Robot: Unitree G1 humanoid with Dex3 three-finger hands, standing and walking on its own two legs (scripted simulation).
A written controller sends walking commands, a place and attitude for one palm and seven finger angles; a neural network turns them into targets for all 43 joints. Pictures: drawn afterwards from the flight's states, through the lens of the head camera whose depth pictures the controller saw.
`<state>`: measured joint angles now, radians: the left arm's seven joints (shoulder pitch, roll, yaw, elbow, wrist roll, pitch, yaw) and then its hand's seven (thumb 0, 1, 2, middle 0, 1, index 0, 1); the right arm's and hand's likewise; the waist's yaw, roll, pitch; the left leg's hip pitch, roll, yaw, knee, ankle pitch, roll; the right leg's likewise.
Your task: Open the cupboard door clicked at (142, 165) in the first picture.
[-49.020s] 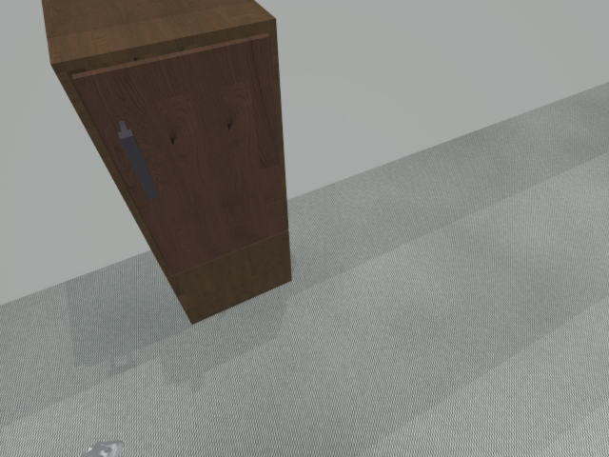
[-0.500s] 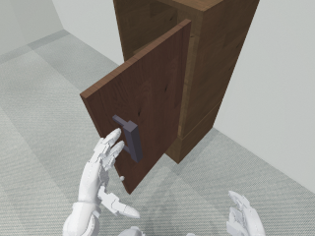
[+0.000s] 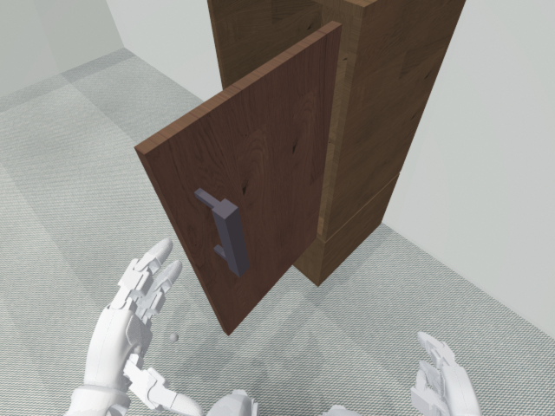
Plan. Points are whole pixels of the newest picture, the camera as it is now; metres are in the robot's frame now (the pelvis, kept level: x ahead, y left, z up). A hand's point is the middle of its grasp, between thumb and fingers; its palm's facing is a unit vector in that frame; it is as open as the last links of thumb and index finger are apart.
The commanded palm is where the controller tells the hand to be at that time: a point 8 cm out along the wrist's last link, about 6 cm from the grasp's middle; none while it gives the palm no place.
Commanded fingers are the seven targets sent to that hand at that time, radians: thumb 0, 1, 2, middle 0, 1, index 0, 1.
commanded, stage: draw the hand back to the body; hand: left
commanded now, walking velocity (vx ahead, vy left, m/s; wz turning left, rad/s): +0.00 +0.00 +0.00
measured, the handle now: (222, 234) +0.35 +0.10 +0.07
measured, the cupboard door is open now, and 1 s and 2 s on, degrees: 96 96 96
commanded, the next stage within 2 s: step back with the hand held close in 1.50 s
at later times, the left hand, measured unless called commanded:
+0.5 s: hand (88, 318) +0.20 +0.20 +0.14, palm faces +0.06 -0.98 -0.19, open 15.9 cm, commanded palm +0.17 +0.26 +0.16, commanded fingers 0.00 -0.15 0.45 -0.16 -0.30 -0.16 -0.30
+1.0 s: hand out of the picture +0.23 +0.28 +0.21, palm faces +0.36 -0.84 -0.40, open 10.5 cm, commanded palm +0.18 +0.33 +0.23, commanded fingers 0.00 0.73 0.82 -0.19 -0.30 -0.19 -0.30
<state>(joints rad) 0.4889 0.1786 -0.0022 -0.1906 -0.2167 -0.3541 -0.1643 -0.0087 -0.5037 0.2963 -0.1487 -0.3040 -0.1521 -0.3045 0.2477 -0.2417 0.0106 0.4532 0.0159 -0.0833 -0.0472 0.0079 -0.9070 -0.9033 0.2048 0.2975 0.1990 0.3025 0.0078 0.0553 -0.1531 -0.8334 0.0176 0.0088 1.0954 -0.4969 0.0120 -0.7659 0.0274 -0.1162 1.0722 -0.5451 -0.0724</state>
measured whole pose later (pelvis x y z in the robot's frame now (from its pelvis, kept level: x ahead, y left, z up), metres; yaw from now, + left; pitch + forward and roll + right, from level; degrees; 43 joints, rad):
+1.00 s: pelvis +0.03 +0.04 +0.08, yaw -2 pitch -3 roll -1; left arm 0.51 0.33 0.24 -0.39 -0.05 -0.05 0.12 0.01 0.39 0.68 -0.19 -0.30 -0.19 -0.30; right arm 0.20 -0.23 0.05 0.60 0.00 -0.09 -0.07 0.01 -0.90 -0.90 0.21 0.30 0.20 0.30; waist 0.06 0.07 -0.01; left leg -0.14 -0.04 0.07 0.44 -0.26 0.06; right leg -0.08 0.00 -0.04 0.40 -0.27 -0.01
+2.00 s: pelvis +0.00 +0.03 +0.08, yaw -4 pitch +1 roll +0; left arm 0.56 0.42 0.37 -0.44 -0.06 -0.14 0.12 0.02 0.89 0.89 -0.21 -0.30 -0.21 -0.30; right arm 0.17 -0.26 -0.02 0.56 0.02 0.03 -0.09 0.01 -0.91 -0.90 0.21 0.30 0.20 0.30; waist 0.00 0.05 0.00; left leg -0.25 0.00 0.09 0.44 -0.20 0.04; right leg -0.22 0.04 -0.02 0.42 -0.22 -0.03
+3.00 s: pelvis -0.15 +0.05 +0.07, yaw -8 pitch +3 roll -3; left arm 0.49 0.46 0.40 -0.56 -0.07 -0.24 0.14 0.02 0.89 0.90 -0.20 -0.30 -0.21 -0.30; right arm 0.10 -0.17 0.03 0.64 -0.03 -0.09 -0.05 0.00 -0.90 -0.90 0.21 0.30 0.20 0.30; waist 0.03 -0.01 0.00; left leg -0.54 0.05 0.10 0.46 -0.04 0.01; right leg -0.09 0.04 0.02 0.42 -0.39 0.01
